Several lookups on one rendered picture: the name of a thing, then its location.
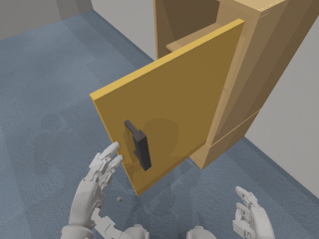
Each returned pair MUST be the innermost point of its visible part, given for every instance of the robot left forearm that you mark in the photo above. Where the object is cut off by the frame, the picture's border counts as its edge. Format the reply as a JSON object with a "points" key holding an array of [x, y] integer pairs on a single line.
{"points": [[76, 232]]}

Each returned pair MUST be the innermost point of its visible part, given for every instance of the robot left thigh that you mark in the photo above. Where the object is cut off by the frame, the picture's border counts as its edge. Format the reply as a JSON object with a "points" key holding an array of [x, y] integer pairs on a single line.
{"points": [[138, 232]]}

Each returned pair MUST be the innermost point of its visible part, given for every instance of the robot right thigh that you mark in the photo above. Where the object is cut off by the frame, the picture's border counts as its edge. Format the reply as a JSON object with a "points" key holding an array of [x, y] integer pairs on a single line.
{"points": [[198, 233]]}

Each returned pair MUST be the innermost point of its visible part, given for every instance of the robot right hand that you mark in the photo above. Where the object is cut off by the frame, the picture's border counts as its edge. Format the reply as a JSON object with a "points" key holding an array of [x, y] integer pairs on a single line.
{"points": [[256, 223]]}

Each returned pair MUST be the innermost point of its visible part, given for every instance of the robot thigh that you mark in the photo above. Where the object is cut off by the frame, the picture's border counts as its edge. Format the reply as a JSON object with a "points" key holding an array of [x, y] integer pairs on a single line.
{"points": [[138, 232], [198, 233]]}

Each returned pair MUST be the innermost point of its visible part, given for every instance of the cupboard door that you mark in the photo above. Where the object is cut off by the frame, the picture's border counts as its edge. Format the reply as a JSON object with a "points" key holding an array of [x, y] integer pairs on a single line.
{"points": [[172, 100]]}

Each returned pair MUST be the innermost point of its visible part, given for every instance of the robot left hand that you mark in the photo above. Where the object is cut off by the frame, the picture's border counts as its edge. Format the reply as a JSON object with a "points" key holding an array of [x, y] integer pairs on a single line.
{"points": [[91, 192]]}

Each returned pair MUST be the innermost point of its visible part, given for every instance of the handle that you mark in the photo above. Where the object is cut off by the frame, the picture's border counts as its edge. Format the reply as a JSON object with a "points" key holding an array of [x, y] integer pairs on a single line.
{"points": [[141, 144]]}

